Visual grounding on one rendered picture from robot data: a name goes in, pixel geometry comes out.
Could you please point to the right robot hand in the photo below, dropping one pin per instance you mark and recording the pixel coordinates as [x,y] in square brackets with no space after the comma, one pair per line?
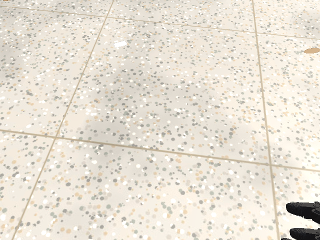
[308,211]

